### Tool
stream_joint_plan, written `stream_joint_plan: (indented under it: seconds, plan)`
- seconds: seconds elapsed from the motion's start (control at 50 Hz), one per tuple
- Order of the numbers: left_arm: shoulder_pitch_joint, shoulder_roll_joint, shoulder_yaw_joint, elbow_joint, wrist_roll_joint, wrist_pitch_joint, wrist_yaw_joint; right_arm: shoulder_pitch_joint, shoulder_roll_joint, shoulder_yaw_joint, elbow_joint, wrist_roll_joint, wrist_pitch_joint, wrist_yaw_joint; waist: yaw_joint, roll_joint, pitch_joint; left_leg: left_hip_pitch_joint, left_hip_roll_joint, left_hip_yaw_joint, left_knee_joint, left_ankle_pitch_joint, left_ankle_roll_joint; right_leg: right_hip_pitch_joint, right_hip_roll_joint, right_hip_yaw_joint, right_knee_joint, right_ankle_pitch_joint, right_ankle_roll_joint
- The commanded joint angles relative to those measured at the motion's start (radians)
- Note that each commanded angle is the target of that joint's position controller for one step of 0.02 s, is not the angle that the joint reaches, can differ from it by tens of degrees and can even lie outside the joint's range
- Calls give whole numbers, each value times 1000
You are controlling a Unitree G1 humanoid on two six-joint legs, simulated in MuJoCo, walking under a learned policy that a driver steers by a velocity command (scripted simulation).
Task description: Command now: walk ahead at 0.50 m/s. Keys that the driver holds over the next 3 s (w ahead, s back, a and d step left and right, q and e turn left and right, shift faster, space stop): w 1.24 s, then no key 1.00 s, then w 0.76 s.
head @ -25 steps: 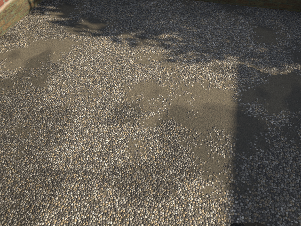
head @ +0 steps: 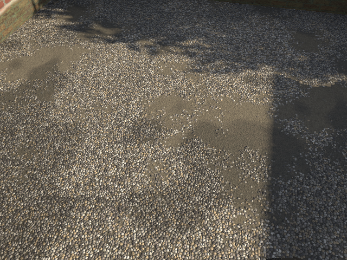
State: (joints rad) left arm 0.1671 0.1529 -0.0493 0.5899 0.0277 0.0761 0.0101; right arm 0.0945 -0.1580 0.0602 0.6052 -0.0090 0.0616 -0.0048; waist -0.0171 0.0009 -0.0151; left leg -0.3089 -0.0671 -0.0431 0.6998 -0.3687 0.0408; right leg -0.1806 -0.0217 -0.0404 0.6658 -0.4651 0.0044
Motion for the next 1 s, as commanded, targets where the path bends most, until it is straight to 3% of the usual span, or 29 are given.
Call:
stream_joint_plan:
  seconds: [0.02,0.04,0.08,0.1,0.14,0.16,0.2,0.22,0.26,0.34,0.36,0.38,0.42,0.44,0.48,0.5,0.54,0.56,0.6,0.7,0.72,0.74,0.76,0.84,0.86,0.88,0.9,0.98,1.0]
  plan:
    - [-102,68,16,-107,-4,-8,1,-132,-65,-19,-112,-7,-19,8,-14,2,1,-25,67,-27,-87,432,33,-20,-37,50,-77,414,-22]
    - [-47,73,23,-79,2,-18,3,-60,-63,-19,-85,0,-19,-4,0,-10,-121,24,62,-58,-113,285,34,51,-17,22,-71,251,-22]
    - [-102,67,15,-107,-3,-7,1,-132,-64,-19,-112,-7,-18,8,-13,4,1,-26,68,-26,-86,433,33,-21,-36,50,-75,413,-22]
    - [-46,72,23,-79,2,-18,3,-59,-63,-18,-85,0,-19,-5,0,-9,-122,23,63,-58,-113,285,35,51,-16,22,-70,250,-21]
    - [-101,67,15,-107,-3,-8,1,-131,-64,-19,-112,-7,-18,8,-13,5,1,-26,68,-26,-86,433,33,-21,-35,50,-75,411,-22]
    - [-46,72,23,-79,3,-18,3,-59,-62,-18,-86,0,-19,-5,1,-8,-122,23,63,-58,-113,284,35,50,-16,22,-69,248,-21]
    - [-57,56,14,-86,2,-19,2,-95,-68,-18,-95,5,-13,-8,8,13,-47,-13,65,-66,-127,251,34,11,-11,21,-81,217,-21]
    - [-101,68,15,-106,-3,-9,0,-131,-61,-18,-114,-7,-18,8,-13,2,1,-25,70,-27,-85,429,34,-23,-36,53,-76,412,-24]
    - [-38,72,24,-80,2,-17,3,-43,-67,-19,-78,0,-22,-4,4,-7,-142,28,64,-53,-109,297,33,62,-14,18,-60,259,-18]
    - [-62,58,15,-86,1,-20,2,-97,-66,-17,-98,5,-11,-8,7,7,-33,-21,67,-66,-130,240,34,4,-9,24,-81,212,-23]
    - [-103,68,14,-107,-4,-9,0,-127,-62,-17,-114,-6,-16,8,-15,1,12,-37,69,-24,-86,416,32,-28,-36,55,-76,411,-24]
    - [-44,74,22,-79,2,-19,2,-52,-63,-18,-86,-2,-18,-4,-1,-12,-111,12,63,-54,-113,269,32,44,-18,28,-71,254,-24]
    - [-96,70,15,-105,-3,-11,1,-124,-64,-19,-112,-9,-21,8,-14,2,-1,-25,68,-23,-84,426,32,-22,-38,57,-76,423,-25]
    - [-42,75,22,-77,2,-21,4,-52,-62,-18,-85,-1,-21,-5,-1,-13,-122,24,64,-52,-109,281,34,48,-18,28,-71,258,-24]
    - [-100,67,14,-106,-3,-9,2,-125,-63,-18,-112,-7,-20,7,-14,2,2,-27,70,-21,-83,433,32,-24,-36,54,-75,420,-24]
    - [-44,72,22,-78,2,-19,4,-53,-61,-18,-85,-1,-20,-6,-1,-11,-121,23,65,-52,-108,284,33,47,-16,26,-69,256,-23]
    - [-55,55,13,-84,2,-20,2,-90,-65,-18,-95,5,-14,-9,7,12,-47,-12,66,-60,-123,251,33,8,-11,25,-80,223,-23]
    - [-98,67,14,-105,-3,-10,0,-127,-59,-17,-113,-8,-19,7,-14,3,1,-25,71,-22,-82,430,34,-25,-36,56,-74,418,-25]
    - [-34,72,23,-78,2,-18,3,-38,-65,-18,-78,-1,-22,-5,4,-7,-143,28,66,-48,-106,298,33,60,-13,21,-59,263,-19]
    - [-57,57,12,-85,2,-20,1,-90,-65,-17,-97,3,-11,-9,6,9,-31,-25,67,-60,-126,235,33,1,-11,29,-81,222,-25]
    - [-96,70,13,-106,-3,-10,0,-120,-61,-17,-113,-9,-18,7,-15,1,8,-34,70,-20,-83,415,31,-28,-38,61,-75,422,-27]
    - [-86,87,22,-100,0,-9,0,-86,-61,-19,-102,-20,-23,11,-23,-12,-46,-13,69,-16,-78,452,32,2,-42,63,-61,465,-28]
    - [-29,76,24,-76,2,-21,3,-32,-65,-19,-77,-3,-24,-5,3,-12,-148,32,65,-44,-104,292,32,62,-16,27,-62,274,-22]
    - [-59,58,13,-84,1,-21,2,-90,-64,-17,-97,4,-12,-10,5,4,-32,-20,68,-57,-124,244,32,0,-9,29,-81,224,-25]
    - [-99,67,12,-106,-4,-9,0,-121,-60,-17,-113,-7,-17,7,-15,1,13,-36,71,-17,-81,420,31,-31,-36,60,-75,422,-27]
    - [-87,84,21,-100,0,-8,0,-87,-59,-19,-102,-19,-22,11,-23,-10,-45,-13,70,-14,-77,454,31,-1,-41,63,-61,464,-28]
    - [-28,74,23,-77,2,-20,3,-32,-63,-18,-77,-3,-24,-5,3,-10,-147,32,66,-43,-103,292,31,60,-15,27,-61,273,-22]
    - [-57,58,13,-84,1,-21,2,-89,-63,-17,-96,4,-12,-10,6,5,-32,-20,69,-56,-124,243,32,-1,-8,30,-80,223,-25]
    - [-98,67,12,-106,-4,-10,0,-120,-59,-17,-113,-7,-17,6,-15,2,13,-36,72,-16,-81,419,31,-32,-35,61,-74,421,-27]
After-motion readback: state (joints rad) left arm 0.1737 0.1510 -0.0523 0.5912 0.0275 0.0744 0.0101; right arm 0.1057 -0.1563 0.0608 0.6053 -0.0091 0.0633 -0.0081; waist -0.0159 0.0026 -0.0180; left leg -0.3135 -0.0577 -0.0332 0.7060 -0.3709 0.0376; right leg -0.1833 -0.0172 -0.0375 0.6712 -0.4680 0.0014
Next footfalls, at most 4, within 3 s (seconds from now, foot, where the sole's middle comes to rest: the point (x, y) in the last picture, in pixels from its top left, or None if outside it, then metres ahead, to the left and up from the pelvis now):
none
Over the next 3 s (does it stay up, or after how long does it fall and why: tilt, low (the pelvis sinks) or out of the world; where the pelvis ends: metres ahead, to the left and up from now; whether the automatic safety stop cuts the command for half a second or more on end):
stays up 0.00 -0.01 0.00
